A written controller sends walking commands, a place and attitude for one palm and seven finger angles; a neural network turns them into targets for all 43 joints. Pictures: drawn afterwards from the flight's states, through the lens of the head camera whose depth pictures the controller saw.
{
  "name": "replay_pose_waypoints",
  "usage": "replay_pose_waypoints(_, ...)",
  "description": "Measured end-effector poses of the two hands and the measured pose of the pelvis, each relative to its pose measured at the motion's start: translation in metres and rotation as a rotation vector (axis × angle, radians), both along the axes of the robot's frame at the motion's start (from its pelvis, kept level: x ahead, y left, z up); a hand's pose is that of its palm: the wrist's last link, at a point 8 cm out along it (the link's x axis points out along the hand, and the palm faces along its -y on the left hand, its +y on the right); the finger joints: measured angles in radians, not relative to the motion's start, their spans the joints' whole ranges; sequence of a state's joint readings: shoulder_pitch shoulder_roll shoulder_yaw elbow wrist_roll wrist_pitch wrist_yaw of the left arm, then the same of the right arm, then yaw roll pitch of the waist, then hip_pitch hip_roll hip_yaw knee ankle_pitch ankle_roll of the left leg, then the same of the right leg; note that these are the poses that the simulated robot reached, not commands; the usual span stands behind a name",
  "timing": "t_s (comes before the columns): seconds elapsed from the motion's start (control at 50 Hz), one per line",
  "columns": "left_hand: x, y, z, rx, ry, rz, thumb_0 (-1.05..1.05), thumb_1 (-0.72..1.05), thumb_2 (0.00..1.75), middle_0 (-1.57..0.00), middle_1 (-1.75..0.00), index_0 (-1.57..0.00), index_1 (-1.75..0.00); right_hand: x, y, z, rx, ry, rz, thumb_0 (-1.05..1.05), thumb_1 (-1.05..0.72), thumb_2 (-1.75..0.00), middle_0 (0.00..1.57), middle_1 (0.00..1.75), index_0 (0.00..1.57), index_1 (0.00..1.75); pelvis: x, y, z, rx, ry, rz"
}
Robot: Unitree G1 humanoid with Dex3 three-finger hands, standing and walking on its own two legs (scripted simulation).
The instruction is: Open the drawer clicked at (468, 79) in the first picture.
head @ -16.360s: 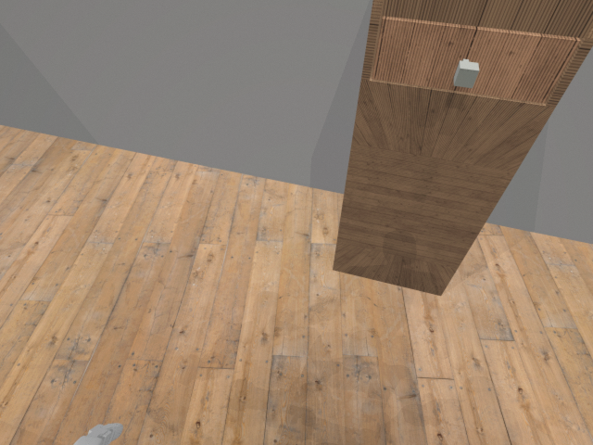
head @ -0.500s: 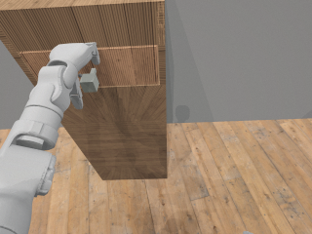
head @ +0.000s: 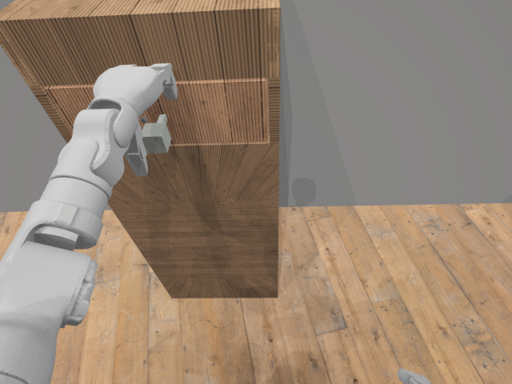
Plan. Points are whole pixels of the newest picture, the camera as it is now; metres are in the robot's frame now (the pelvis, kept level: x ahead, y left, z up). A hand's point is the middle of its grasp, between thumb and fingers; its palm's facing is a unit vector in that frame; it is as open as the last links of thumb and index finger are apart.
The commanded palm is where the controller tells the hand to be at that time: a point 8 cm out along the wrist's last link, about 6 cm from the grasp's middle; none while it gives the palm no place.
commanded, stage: re-aim the fingers above the handle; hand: left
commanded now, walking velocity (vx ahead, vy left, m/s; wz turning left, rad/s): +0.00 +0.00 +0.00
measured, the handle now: (158, 130) +0.51 +0.19 +0.13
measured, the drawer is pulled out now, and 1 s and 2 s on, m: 0.00 0.00 0.00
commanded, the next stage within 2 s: lower the fingers behind the handle in 1.98 s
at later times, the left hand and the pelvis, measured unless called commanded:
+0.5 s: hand (145, 113) +0.47 +0.18 +0.19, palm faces +0.04 -0.04 -1.00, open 13.8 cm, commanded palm +0.45 +0.21 +0.26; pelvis +0.00 +0.00 +0.00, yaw +0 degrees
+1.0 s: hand (144, 107) +0.47 +0.18 +0.20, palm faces +0.12 -0.06 -0.99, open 13.8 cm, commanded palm +0.42 +0.20 +0.26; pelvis +0.00 +0.01 +0.00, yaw +0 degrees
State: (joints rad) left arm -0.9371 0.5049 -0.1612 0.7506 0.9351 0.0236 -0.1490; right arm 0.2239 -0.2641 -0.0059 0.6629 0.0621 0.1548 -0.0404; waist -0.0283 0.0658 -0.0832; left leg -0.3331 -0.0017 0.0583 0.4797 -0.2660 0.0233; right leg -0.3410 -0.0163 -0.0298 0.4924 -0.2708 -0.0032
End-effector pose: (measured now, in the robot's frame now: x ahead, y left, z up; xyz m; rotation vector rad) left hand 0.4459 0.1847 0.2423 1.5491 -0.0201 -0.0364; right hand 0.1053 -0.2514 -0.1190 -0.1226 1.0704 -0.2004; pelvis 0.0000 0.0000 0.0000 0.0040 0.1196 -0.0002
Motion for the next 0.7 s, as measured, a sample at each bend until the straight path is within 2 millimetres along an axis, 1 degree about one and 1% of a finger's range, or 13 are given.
replay_pose_waypoints(0.04, 0.000, 0.004, 0.002, -0.006, -0.013, 0.000, 0.00, -0.49, 0.30, -0.32, -1.20, -0.32, -1.20, 0.001, 0.001, 0.001, -0.001, -0.005, 0.000, 0.00, -0.90, -0.90, 0.20, 0.30, 0.20, 0.30, 0.000, 0.000, 0.000, 0.001, -0.001, -0.005)
replay_pose_waypoints(0.1, -0.001, 0.016, 0.003, 0.005, -0.028, 0.029, 0.00, -0.49, 0.30, -0.32, -1.20, -0.32, -1.20, 0.000, 0.001, 0.000, 0.001, 0.000, 0.004, 0.00, -0.90, -0.90, 0.20, 0.30, 0.20, 0.30, 0.000, 0.000, 0.000, 0.001, 0.001, -0.007)
replay_pose_waypoints(0.16, -0.003, 0.028, 0.003, 0.024, -0.028, 0.068, 0.00, -0.49, 0.30, -0.32, -1.20, -0.32, -1.20, -0.002, 0.000, -0.002, 0.003, 0.019, 0.014, 0.00, -0.90, -0.90, 0.20, 0.30, 0.20, 0.30, 0.000, 0.000, 0.000, 0.000, 0.005, -0.002)
replay_pose_waypoints(0.22, -0.007, 0.034, 0.000, 0.040, -0.017, 0.084, 0.00, -0.49, 0.30, -0.32, -1.20, -0.32, -1.20, -0.004, -0.001, -0.003, 0.000, 0.038, 0.020, 0.00, -0.90, -0.90, 0.20, 0.30, 0.20, 0.30, 0.000, 0.000, 0.000, -0.002, 0.008, 0.006)
replay_pose_waypoints(0.28, -0.009, 0.030, -0.003, 0.040, -0.002, 0.058, 0.00, -0.49, 0.30, -0.32, -1.20, -0.32, -1.20, -0.005, -0.002, -0.003, -0.009, 0.049, 0.024, 0.00, -0.90, -0.90, 0.20, 0.30, 0.20, 0.30, 0.000, 0.001, 0.000, -0.004, 0.006, 0.015)
replay_pose_waypoints(0.36, -0.011, 0.010, -0.004, 0.026, -0.007, -0.021, 0.00, -0.49, 0.30, -0.32, -1.20, -0.32, -1.20, -0.003, -0.003, -0.001, -0.019, 0.040, 0.024, 0.00, -0.90, -0.90, 0.20, 0.30, 0.20, 0.30, 0.000, 0.003, 0.000, -0.005, 0.002, 0.021)
replay_pose_waypoints(0.42, -0.008, -0.004, -0.001, 0.005, -0.029, -0.064, 0.00, -0.49, 0.30, -0.32, -1.20, -0.33, -1.20, -0.001, -0.002, 0.000, -0.019, 0.024, 0.019, 0.00, -0.90, -0.90, 0.20, 0.30, 0.20, 0.30, 0.000, 0.004, -0.001, -0.005, 0.001, 0.016)
replay_pose_waypoints(0.46, -0.003, -0.006, 0.002, -0.013, -0.044, -0.061, 0.00, -0.49, 0.30, -0.32, -1.20, -0.33, -1.20, 0.000, -0.001, 0.000, -0.016, 0.016, 0.015, 0.00, -0.90, -0.90, 0.20, 0.30, 0.20, 0.30, -0.001, 0.004, -0.001, -0.004, 0.002, 0.009)
replay_pose_waypoints(0.52, 0.005, 0.002, 0.007, -0.014, -0.058, -0.003, 0.00, -0.49, 0.30, -0.32, -1.20, -0.33, -1.20, -0.002, 0.002, -0.001, -0.006, 0.011, 0.007, 0.00, -0.90, -0.90, 0.20, 0.30, 0.20, 0.30, -0.002, 0.004, 0.000, -0.002, 0.008, -0.003)
replay_pose_waypoints(0.58, 0.010, 0.020, 0.011, -0.002, -0.056, 0.079, 0.00, -0.49, 0.30, -0.32, -1.20, -0.32, -1.20, -0.007, 0.003, -0.003, 0.004, 0.020, -0.001, 0.00, -0.90, -0.90, 0.20, 0.30, 0.20, 0.30, -0.003, 0.003, 0.000, 0.000, 0.015, -0.013)
replay_pose_waypoints(0.64, 0.007, 0.034, 0.011, 0.028, -0.033, 0.124, 0.00, -0.49, 0.30, -0.32, -1.20, -0.34, -1.21, -0.013, 0.004, -0.005, 0.011, 0.042, -0.006, 0.00, -0.90, -0.90, 0.20, 0.30, 0.20, 0.30, -0.001, 0.002, 0.000, 0.000, 0.018, -0.013)
replay_pose_waypoints(0.7, 0.000, 0.041, 0.003, 0.046, 0.011, 0.134, 0.00, -0.49, 0.30, -0.31, -1.20, -0.34, -1.21, -0.018, 0.001, -0.005, 0.008, 0.062, -0.007, 0.00, -0.90, -0.90, 0.20, 0.30, 0.20, 0.30, 0.000, 0.001, 0.000, -0.001, 0.013, -0.006)
